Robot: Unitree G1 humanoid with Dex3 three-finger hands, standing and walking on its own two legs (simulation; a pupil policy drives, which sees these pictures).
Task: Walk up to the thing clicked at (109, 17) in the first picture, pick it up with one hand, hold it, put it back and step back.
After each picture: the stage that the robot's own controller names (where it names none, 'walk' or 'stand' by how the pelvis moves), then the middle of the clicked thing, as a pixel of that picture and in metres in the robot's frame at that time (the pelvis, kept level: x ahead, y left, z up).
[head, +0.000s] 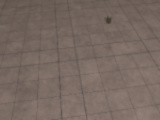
stand; (109, 18) +1.84 -0.30 -0.72
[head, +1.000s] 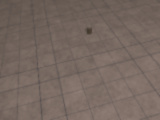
walk; (89, 29) +1.71 +0.10 -0.69
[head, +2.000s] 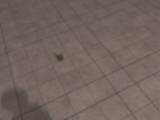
walk; (59, 55) +1.10 +0.36 -0.72
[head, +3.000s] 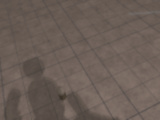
walk; (62, 94) +0.69 +0.30 -0.72
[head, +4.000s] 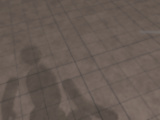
walk; out of the picture +0.46 +0.23 -0.71
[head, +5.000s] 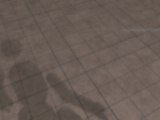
stand; out of the picture +0.36 +0.25 -0.71
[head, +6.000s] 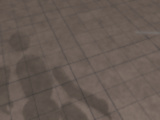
stand; out of the picture +0.35 +0.20 -0.70
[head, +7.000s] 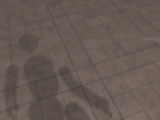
stand; out of the picture +0.33 +0.19 -0.72
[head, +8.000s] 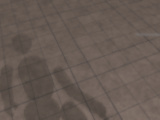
stand; out of the picture +0.34 +0.20 -0.72
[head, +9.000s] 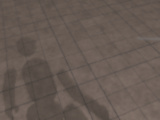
stand; out of the picture +0.35 +0.21 -0.72
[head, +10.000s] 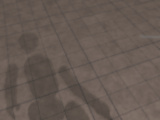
stand; out of the picture +0.34 +0.21 -0.72
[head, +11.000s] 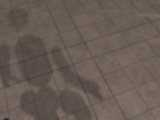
go down; (53, 118) +0.36 +0.20 -0.69
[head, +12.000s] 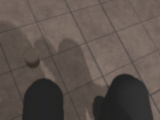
go down; (32, 58) +0.46 +0.19 -0.30
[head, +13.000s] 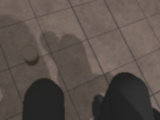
close in; (30, 56) +0.46 +0.18 -0.29
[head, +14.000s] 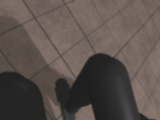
close in; out of the picture +0.45 +0.21 -0.24
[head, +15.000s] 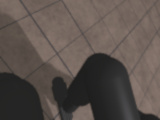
close; out of the picture +0.44 +0.23 -0.24
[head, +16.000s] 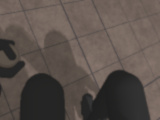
lift; (6, 58) +0.37 +0.23 -0.16
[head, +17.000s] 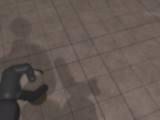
lift; (34, 89) +0.32 +0.18 +0.00
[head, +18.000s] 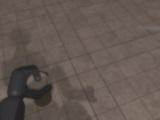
hold; (40, 90) +0.33 +0.17 -0.01
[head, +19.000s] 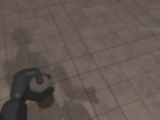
hold; (43, 92) +0.32 +0.16 -0.02
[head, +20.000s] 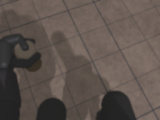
crouch; (29, 57) +0.43 +0.17 -0.10
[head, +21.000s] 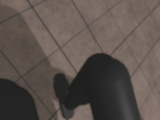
lower; out of the picture +0.47 +0.23 -0.25
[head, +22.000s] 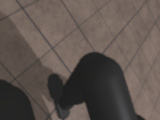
lower; out of the picture +0.47 +0.25 -0.25
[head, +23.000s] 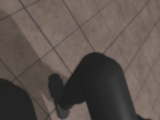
lower; out of the picture +0.47 +0.25 -0.25
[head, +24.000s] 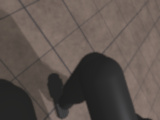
lower; out of the picture +0.46 +0.25 -0.25
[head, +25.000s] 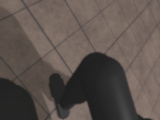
loosen; out of the picture +0.46 +0.24 -0.25
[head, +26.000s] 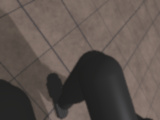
withdraw; out of the picture +0.46 +0.22 -0.25
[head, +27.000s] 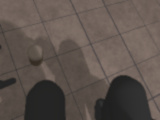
walk; (35, 56) +0.47 +0.18 -0.30
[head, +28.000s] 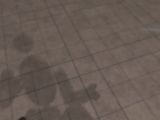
stand; out of the picture +0.38 +0.18 -0.65
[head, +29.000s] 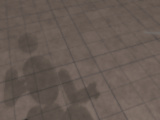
stand; out of the picture +0.38 +0.18 -0.67
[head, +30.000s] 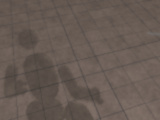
stand; out of the picture +0.39 +0.18 -0.68
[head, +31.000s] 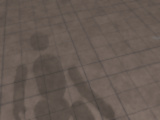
walk; out of the picture +0.39 +0.18 -0.72
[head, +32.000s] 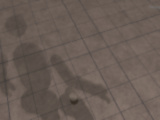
walk; (73, 98) +0.51 +0.12 -0.71
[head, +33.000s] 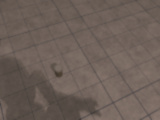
walk; (58, 71) +0.74 +0.19 -0.70
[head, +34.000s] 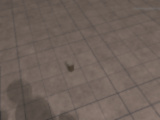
stand; (70, 65) +1.02 +0.25 -0.71
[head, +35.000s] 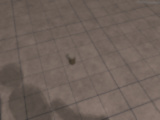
stand; (72, 58) +1.02 +0.17 -0.71
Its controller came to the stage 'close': yes
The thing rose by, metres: 0.71
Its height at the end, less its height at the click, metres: +0.00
